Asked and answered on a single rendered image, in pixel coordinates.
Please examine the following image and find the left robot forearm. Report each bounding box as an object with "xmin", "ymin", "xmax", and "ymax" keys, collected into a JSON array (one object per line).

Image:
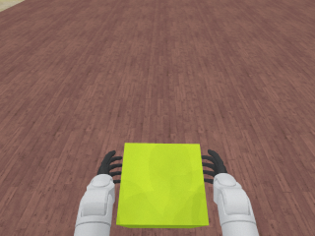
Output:
[{"xmin": 74, "ymin": 174, "xmax": 115, "ymax": 236}]

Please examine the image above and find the robot left hand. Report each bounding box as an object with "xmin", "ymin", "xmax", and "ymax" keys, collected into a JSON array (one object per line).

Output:
[{"xmin": 96, "ymin": 150, "xmax": 123, "ymax": 184}]

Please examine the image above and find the carton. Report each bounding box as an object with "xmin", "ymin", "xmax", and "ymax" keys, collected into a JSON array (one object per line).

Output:
[{"xmin": 116, "ymin": 143, "xmax": 209, "ymax": 228}]

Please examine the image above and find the right robot forearm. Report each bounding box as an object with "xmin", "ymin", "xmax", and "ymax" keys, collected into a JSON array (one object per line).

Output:
[{"xmin": 213, "ymin": 173, "xmax": 259, "ymax": 236}]

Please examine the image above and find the robot right hand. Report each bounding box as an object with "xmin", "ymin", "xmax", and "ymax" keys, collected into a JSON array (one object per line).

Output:
[{"xmin": 201, "ymin": 149, "xmax": 227, "ymax": 184}]

